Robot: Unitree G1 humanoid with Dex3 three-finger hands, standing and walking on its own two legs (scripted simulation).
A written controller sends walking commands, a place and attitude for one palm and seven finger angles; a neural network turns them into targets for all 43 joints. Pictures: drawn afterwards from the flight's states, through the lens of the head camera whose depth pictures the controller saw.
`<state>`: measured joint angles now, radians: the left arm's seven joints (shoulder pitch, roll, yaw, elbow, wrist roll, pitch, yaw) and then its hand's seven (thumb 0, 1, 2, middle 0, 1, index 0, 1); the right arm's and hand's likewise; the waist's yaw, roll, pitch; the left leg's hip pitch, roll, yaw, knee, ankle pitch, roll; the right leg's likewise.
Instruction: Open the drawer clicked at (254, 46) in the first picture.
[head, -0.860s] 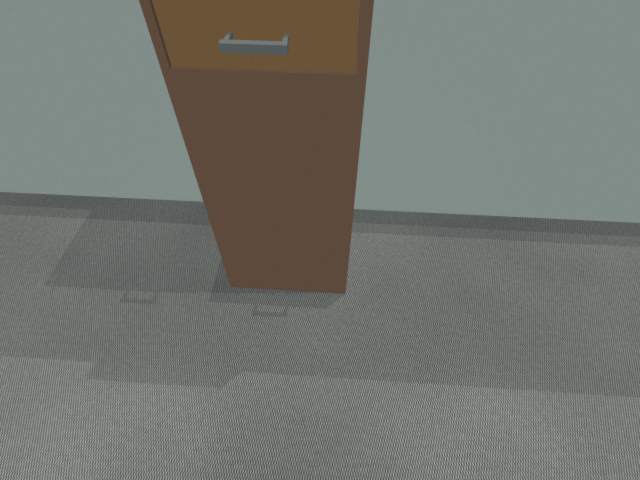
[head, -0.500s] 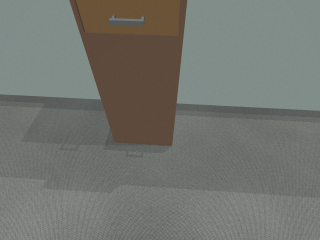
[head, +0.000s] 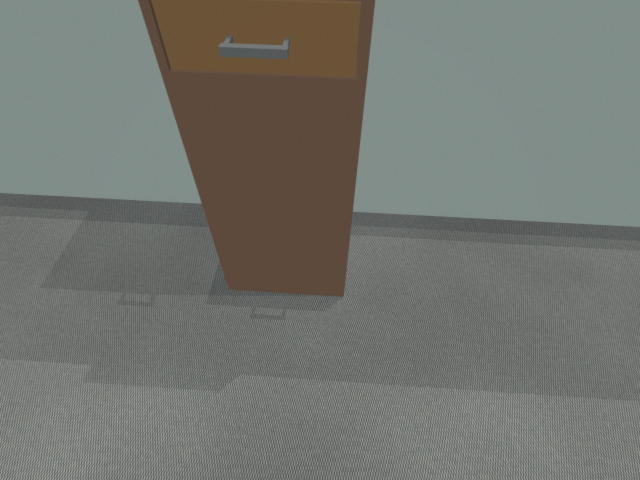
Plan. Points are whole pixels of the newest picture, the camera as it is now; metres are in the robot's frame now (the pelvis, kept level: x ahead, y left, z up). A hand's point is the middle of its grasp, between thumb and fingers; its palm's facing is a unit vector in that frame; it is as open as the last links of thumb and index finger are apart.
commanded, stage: take the last steps up to it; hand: left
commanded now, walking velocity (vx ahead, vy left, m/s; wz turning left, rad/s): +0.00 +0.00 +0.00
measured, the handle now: (256, 46) +0.82 +0.17 +0.15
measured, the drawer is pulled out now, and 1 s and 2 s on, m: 0.00 0.00 0.00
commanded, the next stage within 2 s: come to a stop and stand still in 0.96 s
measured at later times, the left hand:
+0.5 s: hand out of the picture +0.03 +0.18 -0.19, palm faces +0.00 -0.98 -0.17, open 7.3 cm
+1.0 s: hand (275, 450) +0.19 +0.08 -0.18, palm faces +0.03 -0.99 -0.13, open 7.3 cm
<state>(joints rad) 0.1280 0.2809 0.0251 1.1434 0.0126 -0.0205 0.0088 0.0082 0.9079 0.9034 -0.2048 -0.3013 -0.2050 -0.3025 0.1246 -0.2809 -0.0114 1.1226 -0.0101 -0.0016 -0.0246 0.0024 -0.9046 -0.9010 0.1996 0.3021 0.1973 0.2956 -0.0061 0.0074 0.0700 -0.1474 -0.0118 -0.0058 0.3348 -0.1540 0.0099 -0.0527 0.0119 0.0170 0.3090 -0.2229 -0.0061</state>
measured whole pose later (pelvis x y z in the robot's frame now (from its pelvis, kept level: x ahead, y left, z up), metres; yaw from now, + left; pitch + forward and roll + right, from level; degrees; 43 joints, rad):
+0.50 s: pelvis +0.06 +0.00 -0.02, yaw -3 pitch -1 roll +1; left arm 0.31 0.16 0.04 1.18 0.02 0.00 0.00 0.01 0.91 0.90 -0.20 -0.30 -0.20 -0.30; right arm 0.30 -0.14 -0.01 1.15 -0.03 -0.03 -0.03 0.00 -0.91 -0.90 0.20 0.30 0.20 0.30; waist 0.00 -0.02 0.07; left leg -0.16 -0.02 0.04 0.55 -0.38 0.02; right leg -0.16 0.00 0.01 0.69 -0.44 -0.03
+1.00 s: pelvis +0.20 -0.07 +0.00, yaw -1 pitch +0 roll +0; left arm 0.29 0.10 0.04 1.13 0.03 -0.06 0.01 0.01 0.92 0.90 -0.20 -0.30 -0.20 -0.30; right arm 0.21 -0.16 -0.05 1.07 -0.02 -0.01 -0.01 0.00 -0.91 -0.90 0.19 0.30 0.19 0.29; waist 0.00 -0.01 0.08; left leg -0.45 0.08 0.08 0.82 -0.33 0.00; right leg -0.11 0.01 -0.13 0.37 -0.26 -0.06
